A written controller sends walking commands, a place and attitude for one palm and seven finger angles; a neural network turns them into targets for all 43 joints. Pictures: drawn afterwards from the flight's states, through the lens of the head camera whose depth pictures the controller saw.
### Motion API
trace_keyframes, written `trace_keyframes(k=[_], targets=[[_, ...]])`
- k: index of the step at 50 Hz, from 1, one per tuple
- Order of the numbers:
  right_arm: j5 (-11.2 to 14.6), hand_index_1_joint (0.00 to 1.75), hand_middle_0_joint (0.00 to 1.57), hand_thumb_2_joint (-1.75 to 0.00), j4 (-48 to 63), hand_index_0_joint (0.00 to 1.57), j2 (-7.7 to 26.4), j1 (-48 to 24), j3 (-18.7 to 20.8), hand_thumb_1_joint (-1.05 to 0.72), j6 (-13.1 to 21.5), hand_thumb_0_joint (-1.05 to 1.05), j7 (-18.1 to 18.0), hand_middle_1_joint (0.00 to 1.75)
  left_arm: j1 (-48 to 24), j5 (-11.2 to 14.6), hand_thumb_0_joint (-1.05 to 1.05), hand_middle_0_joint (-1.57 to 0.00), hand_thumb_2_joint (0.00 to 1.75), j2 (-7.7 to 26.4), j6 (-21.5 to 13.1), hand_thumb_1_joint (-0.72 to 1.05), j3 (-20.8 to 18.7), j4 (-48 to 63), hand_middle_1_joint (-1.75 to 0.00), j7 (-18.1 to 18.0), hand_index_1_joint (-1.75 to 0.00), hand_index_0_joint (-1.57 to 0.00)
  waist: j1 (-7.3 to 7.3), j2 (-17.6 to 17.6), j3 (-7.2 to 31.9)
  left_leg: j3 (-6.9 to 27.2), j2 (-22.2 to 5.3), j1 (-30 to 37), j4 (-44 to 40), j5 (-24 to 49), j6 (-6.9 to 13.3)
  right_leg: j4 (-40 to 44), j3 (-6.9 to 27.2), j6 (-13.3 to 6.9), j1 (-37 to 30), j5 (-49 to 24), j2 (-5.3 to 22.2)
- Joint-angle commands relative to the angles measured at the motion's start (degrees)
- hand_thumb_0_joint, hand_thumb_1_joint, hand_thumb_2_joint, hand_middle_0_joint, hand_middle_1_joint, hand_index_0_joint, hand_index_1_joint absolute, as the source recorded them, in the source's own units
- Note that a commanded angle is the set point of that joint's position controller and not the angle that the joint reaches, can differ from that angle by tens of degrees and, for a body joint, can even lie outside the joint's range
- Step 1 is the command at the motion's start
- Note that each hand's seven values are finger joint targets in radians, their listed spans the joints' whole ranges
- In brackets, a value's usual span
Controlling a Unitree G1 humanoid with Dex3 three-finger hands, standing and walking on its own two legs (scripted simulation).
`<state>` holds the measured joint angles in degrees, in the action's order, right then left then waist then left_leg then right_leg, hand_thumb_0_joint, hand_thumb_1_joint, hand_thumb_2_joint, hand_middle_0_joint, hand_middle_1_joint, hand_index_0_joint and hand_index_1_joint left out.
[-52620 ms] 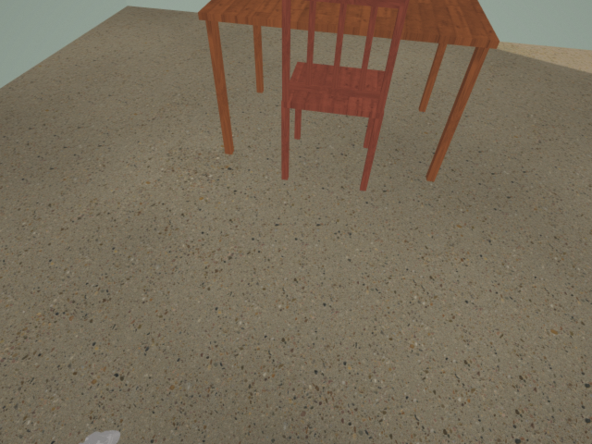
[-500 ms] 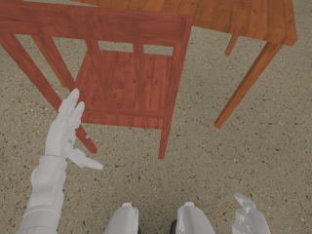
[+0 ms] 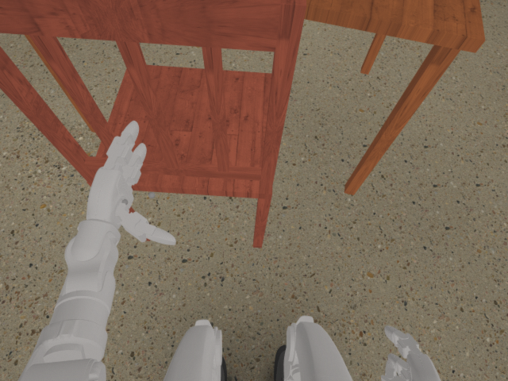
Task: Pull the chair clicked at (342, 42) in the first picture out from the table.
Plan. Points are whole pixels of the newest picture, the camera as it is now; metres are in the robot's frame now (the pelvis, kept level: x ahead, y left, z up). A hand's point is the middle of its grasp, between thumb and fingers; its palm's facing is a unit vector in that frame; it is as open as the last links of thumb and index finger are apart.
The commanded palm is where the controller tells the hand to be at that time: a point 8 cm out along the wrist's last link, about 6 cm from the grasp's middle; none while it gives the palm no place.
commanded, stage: aim the fingers beside a spindle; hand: left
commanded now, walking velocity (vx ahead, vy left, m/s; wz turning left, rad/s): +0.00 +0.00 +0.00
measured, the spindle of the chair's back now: (155, 117) +0.53 +0.18 +0.03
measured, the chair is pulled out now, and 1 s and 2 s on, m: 0.21 0.21 0.21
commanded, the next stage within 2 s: none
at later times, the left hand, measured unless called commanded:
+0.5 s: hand (153, 198) +0.39 +0.16 +0.01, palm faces -0.09 -0.99 -0.05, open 16.9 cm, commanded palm +0.37 +0.22 +0.02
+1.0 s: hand (145, 191) +0.39 +0.17 +0.02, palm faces -0.07 -1.00 -0.07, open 16.9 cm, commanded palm +0.37 +0.22 +0.02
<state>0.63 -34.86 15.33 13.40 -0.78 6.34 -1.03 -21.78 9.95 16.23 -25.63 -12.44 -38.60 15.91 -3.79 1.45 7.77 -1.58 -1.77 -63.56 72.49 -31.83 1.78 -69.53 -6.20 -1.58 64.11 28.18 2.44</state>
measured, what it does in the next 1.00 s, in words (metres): stands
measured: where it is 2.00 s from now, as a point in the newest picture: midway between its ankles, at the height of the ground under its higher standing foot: outside the picture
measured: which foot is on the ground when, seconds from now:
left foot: down 0.00-1.00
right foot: down 0.00-1.00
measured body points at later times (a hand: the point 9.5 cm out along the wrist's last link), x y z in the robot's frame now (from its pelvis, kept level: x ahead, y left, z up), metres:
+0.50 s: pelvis +0.00 +0.01 +0.00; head +0.13 +0.02 +0.43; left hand +0.38 +0.22 +0.02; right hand +0.13 -0.25 -0.11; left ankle +0.02 +0.10 -0.63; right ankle +0.04 -0.11 -0.63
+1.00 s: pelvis +0.00 +0.01 +0.00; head +0.12 +0.02 +0.43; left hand +0.39 +0.23 +0.03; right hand +0.13 -0.25 -0.11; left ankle +0.02 +0.10 -0.63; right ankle +0.04 -0.11 -0.63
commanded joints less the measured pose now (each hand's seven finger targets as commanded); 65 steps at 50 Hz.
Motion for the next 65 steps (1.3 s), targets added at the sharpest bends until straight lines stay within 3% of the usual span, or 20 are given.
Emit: trace_keyframes(k=[1,5,7,11,14,16,18,20,24,28,32,34,39,41,45,48,52,56,58,65], targets=[[-0.35,0.3,0.2,-0.9,6.34,0.2,8.67,4.55,3.49,-0.9,1.57,0.0,-0.33,0.3,-15.23,0.47,0.0,-0.06,0.3,13.75,-5.22,-0.5,-7.17,12.37,-0.08,-2.12,-0.08,-0.06,0.28,1.53,26.95,3.66,1.86,12.79,-9.33,17.6,-0.51,8.21,5.52,-0.04,-18.19,-13.4,-1.55],[-0.66,0.3,0.2,-0.9,7.17,0.2,8.13,4.59,3.27,-0.9,0.88,0.0,0.05,0.3,-15.02,0.01,0.0,-0.06,0.3,15.49,-6.58,-0.5,-8.72,15.42,-0.08,-3.56,-0.08,-0.06,0.74,3.32,30.63,3.41,1.79,14.95,-9.5,20.39,-0.56,7.8,5.84,0.13,-20.4,-16.44,-1.82],[-0.55,0.3,0.2,-0.9,7.18,0.2,8.09,4.51,3.21,-0.9,0.62,0.0,0.32,0.3,-12.31,0.25,0.0,-0.06,0.3,14.57,-6.14,-0.5,-8.26,14.56,-0.08,-3.1,-0.08,-0.06,0.82,2.71,29.49,3.35,1.77,14.61,-10.0,20.35,-0.62,8.23,5.77,0.1,-21.3,-17.0,-1.83],[0.24,0.3,0.2,-0.9,7.22,0.2,8.47,4.58,3.46,-0.9,0.31,0.0,0.46,0.3,-7.16,1.09,0.0,-0.06,0.3,8.4,-3.95,-0.5,-3.5,10.07,-0.08,-0.66,-0.08,-0.06,-0.76,-0.31,24.07,3.0,1.59,12.44,-10.83,16.65,-0.49,10.09,5.32,0.28,-19.07,-14.03,-1.96],[0.77,0.3,0.2,-0.9,6.86,0.2,8.66,4.28,3.62,-0.9,0.56,0.0,0.31,0.3,-10.15,1.64,0.0,-0.06,0.3,3.57,-3.55,-0.5,1.61,9.64,-0.08,0.63,-0.08,-0.06,-2.76,-0.6,20.13,3.73,1.35,13.17,-11.01,13.68,-0.34,10.95,4.47,0.16,-14.08,-9.8,-2.04],[0.58,0.3,0.2,-0.9,6.26,0.2,9.18,4.56,3.95,-0.9,0.67,0.0,0.17,0.3,-12.27,1.63,0.0,-0.06,0.3,5.65,-4.55,-0.5,0.31,11.31,-0.08,0.21,-0.08,-0.06,-2.3,-0.08,20.97,4.5,1.22,14.12,-11.11,13.44,-0.49,10.61,4.35,0.05,-13.12,-8.65,-1.99],[0.15,0.3,0.2,-0.9,6.03,0.2,8.96,4.64,4.02,-0.9,0.92,0.0,0.1,0.3,-15.88,1.03,0.0,-0.06,0.3,6.05,-6.1,-0.5,0.66,14.51,-0.08,-0.93,-0.08,-0.06,-2.33,2.09,23.14,5.09,1.18,16.7,-10.8,15.48,-0.7,9.68,4.13,-0.1,-12.13,-9.48,-1.92],[-0.34,0.3,0.2,-0.9,5.73,0.2,8.97,4.98,4.03,-0.9,1.18,0.0,0.01,0.3,-18.12,0.19,0.0,-0.06,0.3,9.59,-7.99,-0.5,-1.84,17.96,-0.08,-2.78,-0.08,-0.06,-1.44,5.87,25.82,6.03,1.06,20.58,-10.9,18.31,-1.44,8.6,3.81,-0.34,-11.1,-10.2,-1.92],[-0.91,0.3,0.2,-0.9,5.52,0.2,8.66,4.63,3.62,-0.9,0.73,0.0,0.15,0.3,-17.95,-1.49,0.0,-0.06,0.3,12.64,-8.97,-0.5,-4.9,16.44,-0.08,-5.7,-0.08,-0.06,-0.71,5.29,26.68,6.24,1.06,20.66,-10.44,21.38,-1.76,7.07,3.66,-0.34,-11.81,-12.19,-1.97],[-0.61,0.3,0.2,-0.9,6.79,0.2,8.51,3.91,3.54,-0.9,-0.33,0.0,0.88,0.3,-8.61,-1.2,0.0,-0.06,0.3,9.62,-5.93,-0.5,-4.32,10.68,-0.08,-4.94,-0.08,-0.06,0.38,2.68,25.07,4.97,1.2,17.83,-11.15,21.37,-1.67,7.77,3.81,-0.32,-14.89,-14.26,-1.98],[0.17,0.3,0.2,-0.9,8.05,0.2,8.55,3.76,3.64,-0.9,-1.1,0.0,1.33,0.3,-6.08,0.34,0.0,-0.06,0.3,4.3,-3.22,-0.5,0.32,10.21,-0.08,-2.13,-0.08,-0.06,-0.61,-0.15,24.08,4.23,1.16,15.48,-11.11,20.39,-1.14,8.73,3.99,-0.05,-16.28,-15.35,-2.02],[0.48,0.3,0.2,-0.9,8.55,0.2,8.6,3.68,3.74,-0.9,-1.01,0.0,1.03,0.3,-6.12,1.07,0.0,-0.06,0.3,4.4,-3.43,-0.5,0.3,11.36,-0.08,-1.4,-0.08,-0.06,-0.98,-2.44,23.5,4.03,1.29,14.05,-10.65,19.04,-0.7,9.05,4.24,0.02,-16.88,-15.02,-2.14],[-0.16,0.3,0.2,-0.9,7.01,0.2,8.35,3.91,3.9,-0.9,-0.03,0.0,0.25,0.3,-15.32,0.66,0.0,-0.06,0.3,8.66,-7.92,-0.5,-1.55,21.43,-0.08,-3.3,-0.08,-0.06,-1.55,3.92,25.55,5.16,0.99,19.29,-10.12,20.64,-1.23,8.29,4.19,-0.11,-13.48,-13.77,-2.19],[-0.55,0.3,0.2,-0.9,6.41,0.2,8.29,4.16,3.94,-0.9,0.32,0.0,0.17,0.3,-13.9,-0.09,0.0,-0.06,0.3,10.77,-8.91,-0.5,-3.74,21.37,-0.08,-4.38,-0.08,-0.06,-0.77,4.51,27.21,5.5,1.06,20.52,-10.08,22.05,-1.57,7.97,4.27,-0.18,-14.18,-14.27,-2.11],[-0.52,0.3,0.2,-0.9,5.58,0.2,8.2,3.77,3.62,-0.9,0.36,0.0,0.15,0.3,-12.77,-0.95,0.0,-0.06,0.3,8.23,-7.35,-0.5,-1.66,15.8,-0.08,-4.34,-0.08,-0.06,-1.28,4.67,24.11,5.41,1.06,18.89,-10.36,20.21,-1.66,7.98,3.86,-0.25,-12.42,-12.69,-1.95],[-0.2,0.3,0.2,-0.9,5.78,0.2,8.72,3.66,3.47,-0.9,-0.3,0.0,0.26,0.3,-10.29,-0.77,0.0,-0.06,0.3,7.79,-4.36,-0.5,-1.9,8.46,-0.08,-3.17,-0.08,-0.06,-1.26,0.29,20.89,4.55,1.53,12.94,-10.44,15.33,-1.0,8.78,4.22,-0.23,-13.9,-10.79,-2.01],[0.14,0.3,0.2,-0.9,7.69,0.2,8.52,3.32,3.62,-0.9,-0.53,0.0,0.55,0.3,-9.18,0.67,0.0,-0.06,0.3,6.66,-3.74,-0.5,-1.52,11.13,-0.08,-1.63,-0.08,-0.06,-0.21,1.13,24.6,4.12,1.71,14.35,-10.51,17.26,-0.94,8.72,4.58,-0.26,-15.8,-12.81,-1.85],[-0.09,0.3,0.2,-0.9,8.24,0.2,8.24,3.67,3.74,-0.9,-0.16,0.0,0.47,0.3,-10.01,1.11,0.0,-0.06,0.3,11.25,-6.62,-0.5,-4.99,18.89,-0.08,-2.51,-0.08,-0.06,0.66,2.32,29.16,4.1,1.62,16.7,-10.11,21.54,-0.92,8.25,5.27,-0.13,-19.37,-16.8,-1.97],[-0.32,0.3,0.2,-0.9,7.55,0.2,7.91,3.86,3.75,-0.9,0.2,0.0,0.53,0.3,-12.03,0.77,0.0,-0.06,0.3,9.86,-7.8,-0.5,-3.36,21.55,-0.08,-3.31,-0.08,-0.06,-0.2,3.57,29.37,4.59,1.28,18.72,-9.96,22.81,-1.08,7.99,4.92,-0.01,-17.77,-16.91,-2.07],[0.1,0.3,0.2,-0.9,6.0,0.2,8.64,3.6,3.54,-0.9,0.12,0.0,0.27,0.3,-9.74,-0.11,0.0,-0.06,0.3,6.62,-5.18,-0.5,-0.79,11.04,-0.08,-2.88,-0.08,-0.06,-2.01,-0.95,19.59,3.86,1.69,11.32,-10.31,12.19,-0.59,10.04,4.89,0.14,-14.1,-8.66,-2.02]])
